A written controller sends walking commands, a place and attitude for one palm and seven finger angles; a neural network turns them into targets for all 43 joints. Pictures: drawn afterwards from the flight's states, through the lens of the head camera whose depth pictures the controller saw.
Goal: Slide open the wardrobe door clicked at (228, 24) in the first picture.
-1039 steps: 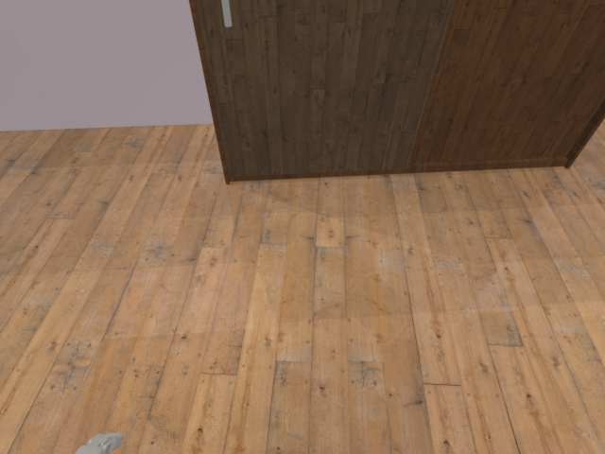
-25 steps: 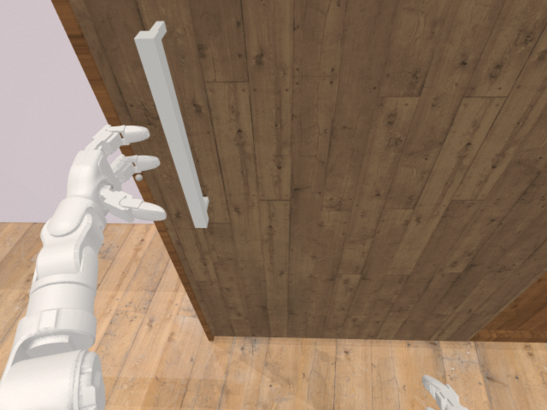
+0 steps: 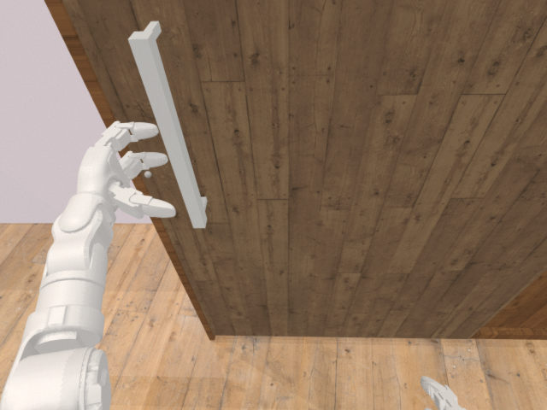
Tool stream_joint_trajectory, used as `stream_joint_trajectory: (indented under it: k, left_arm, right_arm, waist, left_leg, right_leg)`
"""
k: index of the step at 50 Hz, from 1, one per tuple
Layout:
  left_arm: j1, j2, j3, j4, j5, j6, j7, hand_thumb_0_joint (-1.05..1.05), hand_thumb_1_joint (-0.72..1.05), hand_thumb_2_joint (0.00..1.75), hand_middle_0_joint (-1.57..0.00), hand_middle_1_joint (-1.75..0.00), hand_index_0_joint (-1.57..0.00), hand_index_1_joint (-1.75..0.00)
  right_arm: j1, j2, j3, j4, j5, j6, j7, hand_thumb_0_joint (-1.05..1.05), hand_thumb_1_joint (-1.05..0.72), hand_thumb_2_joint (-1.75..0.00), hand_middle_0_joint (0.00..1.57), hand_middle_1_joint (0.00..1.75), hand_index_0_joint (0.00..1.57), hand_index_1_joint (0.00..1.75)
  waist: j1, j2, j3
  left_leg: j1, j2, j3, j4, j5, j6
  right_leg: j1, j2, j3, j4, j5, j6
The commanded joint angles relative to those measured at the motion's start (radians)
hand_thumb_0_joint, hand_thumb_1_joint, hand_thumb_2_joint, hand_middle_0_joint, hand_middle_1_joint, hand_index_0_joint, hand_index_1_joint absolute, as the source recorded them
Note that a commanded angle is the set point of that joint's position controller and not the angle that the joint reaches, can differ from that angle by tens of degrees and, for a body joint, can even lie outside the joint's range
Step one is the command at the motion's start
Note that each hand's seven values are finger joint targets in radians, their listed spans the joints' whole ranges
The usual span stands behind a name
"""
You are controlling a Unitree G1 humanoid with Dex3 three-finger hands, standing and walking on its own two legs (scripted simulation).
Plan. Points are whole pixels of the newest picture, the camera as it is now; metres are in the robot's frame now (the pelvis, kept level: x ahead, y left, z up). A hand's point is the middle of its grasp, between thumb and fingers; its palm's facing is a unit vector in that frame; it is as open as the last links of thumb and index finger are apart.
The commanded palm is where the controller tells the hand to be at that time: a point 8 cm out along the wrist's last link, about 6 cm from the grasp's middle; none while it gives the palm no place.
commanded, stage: feel for the door with the fingertips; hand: left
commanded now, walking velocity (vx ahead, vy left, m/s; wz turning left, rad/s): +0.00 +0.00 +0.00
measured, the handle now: (181, 144) +0.46 +0.16 +0.16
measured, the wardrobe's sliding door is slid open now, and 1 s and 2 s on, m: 0.00 0.00 0.00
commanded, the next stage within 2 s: slide the fingers in behind the handle in 0.92 s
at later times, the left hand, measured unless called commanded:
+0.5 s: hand (168, 172) +0.40 +0.17 +0.16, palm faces +0.05 -1.00 -0.01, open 14.0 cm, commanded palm +0.37 +0.22 +0.16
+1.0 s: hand (180, 163) +0.42 +0.15 +0.16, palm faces +0.03 -1.00 -0.02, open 13.9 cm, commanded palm +0.39 +0.21 +0.16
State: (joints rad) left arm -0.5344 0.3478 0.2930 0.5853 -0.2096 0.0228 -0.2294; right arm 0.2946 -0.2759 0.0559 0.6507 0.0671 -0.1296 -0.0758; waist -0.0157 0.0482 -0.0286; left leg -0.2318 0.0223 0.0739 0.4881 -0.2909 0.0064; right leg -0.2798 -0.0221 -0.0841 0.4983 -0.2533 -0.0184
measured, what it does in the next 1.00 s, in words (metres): stands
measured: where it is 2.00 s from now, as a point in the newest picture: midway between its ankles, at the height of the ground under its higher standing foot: outside the picture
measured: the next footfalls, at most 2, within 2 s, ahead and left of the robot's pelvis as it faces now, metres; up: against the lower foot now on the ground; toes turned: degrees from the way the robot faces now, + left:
none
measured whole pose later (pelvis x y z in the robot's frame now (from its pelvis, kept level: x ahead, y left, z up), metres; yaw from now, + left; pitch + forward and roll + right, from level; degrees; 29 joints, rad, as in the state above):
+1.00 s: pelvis -0.01 +0.00 +0.00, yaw +0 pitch +2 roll +0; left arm -0.66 0.29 0.24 0.70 -0.16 -0.01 -0.12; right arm 0.29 -0.27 0.05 0.68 0.06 -0.10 -0.06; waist -0.03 0.04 -0.02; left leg -0.25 0.02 0.08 0.49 -0.28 0.00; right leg -0.30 -0.02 -0.08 0.51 -0.24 -0.02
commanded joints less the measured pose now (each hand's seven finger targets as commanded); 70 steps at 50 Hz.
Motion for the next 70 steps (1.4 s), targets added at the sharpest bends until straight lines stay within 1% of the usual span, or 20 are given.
stream_joint_trajectory:
  k: [1, 5, 6, 8, 10, 11, 12, 16, 21, 25, 30, 32, 41, 52, 54, 61, 62, 64, 68, 70]
  left_arm:
    - [-0.418, 0.164, 0.006, -0.255, -0.022, -0.061, 0.004, 0.0, -0.5, 0.3, -0.3, -1.2, -0.3, -1.2]
    - [-0.437, 0.139, -0.007, -0.263, -0.013, -0.048, 0.038, 0.0, -0.5, 0.3, -0.3, -1.2, -0.3, -1.2]
    - [-0.45, 0.17, 0.013, -0.271, -0.007, -0.051, 0.051, 0.0, -0.5, 0.3, -0.3, -1.2, -0.3, -1.2]
    - [-0.431, 0.182, 0.031, -0.297, 0.0, -0.055, 0.067, 0.0, -0.5, 0.3, -0.3, -1.2, -0.3, -1.2]
    - [-0.442, 0.123, -0.013, -0.313, 0.003, -0.058, 0.076, 0.0, -0.5, 0.3, -0.3, -1.2, -0.3, -1.2]
    - [-0.421, 0.15, 0.008, -0.293, 0.007, -0.058, 0.084, 0.0, -0.5, 0.3, -0.3, -1.2, -0.3, -1.2]
    - [-0.42, 0.124, -0.008, -0.284, 0.005, -0.055, 0.086, 0.0, -0.5, 0.3, -0.3, -1.2, -0.3, -1.2]
    - [-0.395, 0.171, 0.032, -0.287, 0.019, -0.05, 0.104, 0.0, -0.5, 0.3, -0.3, -1.2, -0.3, -1.2]
    - [-0.426, 0.154, 0.015, -0.276, 0.013, -0.046, 0.095, 0.0, -0.5, 0.3, -0.3, -1.2, -0.3, -1.2]
    - [-0.465, 0.114, -0.025, -0.282, 0.01, -0.049, 0.08, 0.0, -0.5, 0.3, -0.3, -1.2, -0.3, -1.2]
    - [-0.512, 0.09, -0.05, -0.237, 0.008, -0.055, 0.084, 0.0, -0.5, 0.3, -0.3, -1.2, -0.3, -1.2]
    - [-0.517, 0.137, -0.011, -0.236, 0.012, -0.064, 0.094, 0.0, -0.5, 0.3, -0.3, -1.2, -0.3, -1.2]
    - [-0.531, 0.145, -0.003, -0.165, 0.033, -0.086, 0.118, 0.0, -0.5, 0.3, -0.3, -1.2, -0.3, -1.2]
    - [-0.638, 0.184, 0.014, -0.037, 0.036, -0.127, 0.105, 0.0, -0.5, 0.3, -0.3, -1.2, -0.3, -1.2]
    - [-0.634, 0.188, 0.017, -0.032, 0.036, -0.131, 0.096, 0.0, -0.5, 0.3, -0.3, -1.2, -0.3, -1.2]
    - [-0.544, 0.214, 0.043, -0.039, 0.028, -0.137, 0.08, 0.0, -0.5, 0.3, -0.3, -1.2, -0.3, -1.2]
    - [-0.558, 0.187, 0.02, -0.038, 0.026, -0.135, 0.077, 0.0, -0.5, 0.3, -0.3, -1.2, -0.3, -1.2]
    - [-0.562, 0.223, 0.045, -0.048, 0.029, -0.133, 0.078, 0.0, -0.5, 0.3, -0.3, -1.2, -0.3, -1.2]
    - [-0.557, 0.21, 0.039, -0.092, 0.022, -0.13, 0.074, 0.0, -0.5, 0.3, -0.3, -1.2, -0.3, -1.2]
    - [-0.553, 0.16, -0.001, -0.147, 0.019, -0.134, 0.07, 0.0, -0.5, 0.3, -0.3, -1.2, -0.3, -1.2]
  right_arm:
    - [-0.066, -0.127, -0.055, -0.13, 0.002, -0.05, -0.009, 0.0, -0.9, -0.9, 0.2, 0.3, 0.2, 0.3]
    - [-0.072, -0.119, -0.054, -0.121, 0.001, -0.047, -0.005, 0.0, -0.9, -0.9, 0.2, 0.3, 0.2, 0.3]
    - [-0.07, -0.125, -0.054, -0.119, -0.002, -0.045, -0.006, 0.0, -0.9, -0.9, 0.2, 0.3, 0.2, 0.3]
    - [-0.079, -0.117, -0.055, -0.124, -0.005, -0.042, -0.004, 0.0, -0.9, -0.9, 0.2, 0.3, 0.2, 0.3]
    - [-0.087, -0.107, -0.052, -0.127, -0.005, -0.046, 0.0, 0.0, -0.9, -0.9, 0.2, 0.3, 0.2, 0.3]
    - [-0.083, -0.113, -0.055, -0.124, -0.005, -0.041, -0.001, 0.0, -0.9, -0.9, 0.2, 0.3, 0.2, 0.3]
    - [-0.09, -0.11, -0.052, -0.124, -0.005, -0.039, 0.001, 0.0, -0.9, -0.9, 0.2, 0.3, 0.2, 0.3]
    - [-0.096, -0.112, -0.053, -0.128, -0.008, -0.03, 0.001, 0.0, -0.9, -0.9, 0.2, 0.3, 0.2, 0.3]
    - [-0.095, -0.111, -0.051, -0.127, -0.005, -0.023, -0.002, 0.0, -0.9, -0.9, 0.2, 0.3, 0.2, 0.3]
    - [-0.093, -0.107, -0.052, -0.125, -0.001, -0.025, -0.004, 0.0, -0.9, -0.9, 0.2, 0.3, 0.2, 0.3]
    - [-0.087, -0.109, -0.052, -0.11, -0.001, -0.027, -0.004, 0.0, -0.9, -0.9, 0.2, 0.3, 0.2, 0.3]
    - [-0.079, -0.114, -0.054, -0.109, -0.004, -0.026, -0.002, 0.0, -0.9, -0.9, 0.2, 0.3, 0.2, 0.3]
    - [-0.066, -0.115, -0.056, -0.105, -0.007, -0.018, 0.007, 0.0, -0.9, -0.9, 0.2, 0.3, 0.2, 0.3]
    - [-0.028, -0.123, -0.054, -0.086, -0.005, -0.021, 0.002, 0.0, -0.9, -0.9, 0.2, 0.3, 0.2, 0.3]
    - [-0.025, -0.121, -0.053, -0.09, -0.006, -0.023, 0.004, 0.0, -0.9, -0.9, 0.2, 0.3, 0.2, 0.3]
    - [-0.023, -0.128, -0.057, -0.107, -0.003, -0.024, 0.011, 0.0, -0.9, -0.9, 0.2, 0.3, 0.2, 0.3]
    - [-0.026, -0.124, -0.054, -0.107, -0.001, -0.024, 0.012, 0.0, -0.9, -0.9, 0.2, 0.3, 0.2, 0.3]
    - [-0.025, -0.128, -0.056, -0.109, -0.002, -0.024, 0.01, 0.0, -0.9, -0.9, 0.2, 0.3, 0.2, 0.3]
    - [-0.032, -0.124, -0.057, -0.118, -0.001, -0.028, 0.008, 0.0, -0.9, -0.9, 0.2, 0.3, 0.2, 0.3]
    - [-0.039, -0.116, -0.059, -0.125, -0.001, -0.034, 0.01, 0.0, -0.9, -0.9, 0.2, 0.3, 0.2, 0.3]
  waist:
    - [-0.007, -0.05, -0.28]
    - [-0.007, -0.039, -0.269]
    - [-0.005, -0.068, -0.275]
    - [0.01, -0.035, -0.307]
    - [0.006, -0.029, -0.309]
    - [0.009, -0.063, -0.293]
    - [0.007, -0.058, -0.277]
    - [0.023, -0.043, -0.292]
    - [0.006, -0.084, -0.271]
    - [-0.003, -0.026, -0.286]
    - [-0.016, -0.045, -0.267]
    - [-0.005, -0.057, -0.303]
    - [-0.002, -0.07, -0.278]
    - [-0.03, -0.087, -0.264]
    - [-0.023, -0.052, -0.284]
    - [-0.004, -0.078, -0.277]
    - [-0.016, -0.068, -0.26]
    - [-0.012, -0.08, -0.26]
    - [-0.007, -0.045, -0.288]
    - [-0.009, -0.024, -0.312]
  left_leg:
    - [0.088, -0.004, -0.066, -0.04, 0.286, 0.026]
    - [0.079, -0.009, -0.065, -0.044, 0.254, 0.024]
    - [0.074, -0.008, -0.068, -0.044, 0.256, 0.026]
    - [0.079, -0.011, -0.06, -0.046, 0.274, 0.024]
    - [0.093, -0.01, -0.058, -0.042, 0.296, 0.023]
    - [0.081, -0.005, -0.063, -0.044, 0.299, 0.022]
    - [0.076, -0.007, -0.056, -0.047, 0.284, 0.024]
    - [0.073, -0.008, -0.052, -0.05, 0.293, 0.023]
    - [0.065, -0.006, -0.049, -0.051, 0.28, 0.026]
    - [0.088, -0.011, -0.049, -0.045, 0.281, 0.024]
    - [0.081, -0.011, -0.059, -0.046, 0.244, 0.024]
    - [0.081, -0.011, -0.06, -0.045, 0.252, 0.025]
    - [0.05, -0.009, -0.055, -0.047, 0.245, 0.025]
    - [0.009, -0.012, -0.048, -0.049, 0.159, 0.034]
    - [0.005, -0.016, -0.046, -0.047, 0.156, 0.033]
    - [-0.015, -0.012, -0.044, -0.052, 0.157, 0.034]
    - [-0.011, -0.012, -0.041, -0.054, 0.151, 0.035]
    - [-0.021, -0.012, -0.042, -0.053, 0.141, 0.036]
    - [0.002, -0.013, -0.04, -0.051, 0.149, 0.036]
    - [0.032, -0.012, -0.041, -0.049, 0.189, 0.033]
  right_leg:
    - [0.123, 0.008, 0.049, -0.039, 0.323, -0.015]
    - [0.109, 0.007, 0.052, -0.044, 0.298, -0.013]
    - [0.124, 0.006, 0.053, -0.043, 0.3, -0.012]
    - [0.151, 0.004, 0.058, -0.038, 0.323, -0.014]
    - [0.15, 0.004, 0.057, -0.035, 0.349, -0.015]
    - [0.155, 0.005, 0.053, -0.035, 0.346, -0.014]
    - [0.146, 0.005, 0.056, -0.039, 0.341, -0.012]
    - [0.171, 0.001, 0.061, -0.036, 0.353, -0.014]
    - [0.168, 0.003, 0.06, -0.044, 0.356, -0.012]
    - [0.146, 0.005, 0.061, -0.044, 0.35, -0.015]
    - [0.115, 0.006, 0.058, -0.048, 0.302, -0.015]
    - [0.139, 0.005, 0.06, -0.043, 0.31, -0.015]
    - [0.137, 0.006, 0.062, -0.04, 0.306, -0.014]
    - [0.112, 0.009, 0.077, -0.055, 0.237, -0.008]
    - [0.117, 0.007, 0.082, -0.052, 0.237, -0.009]
    - [0.136, 0.008, 0.078, -0.051, 0.238, -0.01]
    - [0.119, 0.01, 0.078, -0.054, 0.233, -0.009]
    - [0.122, 0.01, 0.082, -0.056, 0.221, -0.008]
    - [0.132, 0.01, 0.086, -0.058, 0.226, -0.009]
    - [0.139, 0.013, 0.078, -0.049, 0.264, -0.013]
